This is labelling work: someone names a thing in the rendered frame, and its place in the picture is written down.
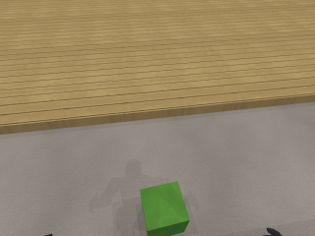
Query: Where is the carton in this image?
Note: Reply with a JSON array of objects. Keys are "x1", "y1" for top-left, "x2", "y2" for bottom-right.
[{"x1": 140, "y1": 181, "x2": 190, "y2": 236}]

